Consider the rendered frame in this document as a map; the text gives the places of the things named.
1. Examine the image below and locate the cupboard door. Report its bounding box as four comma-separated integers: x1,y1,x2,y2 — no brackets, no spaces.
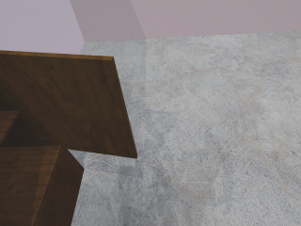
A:
0,50,138,159

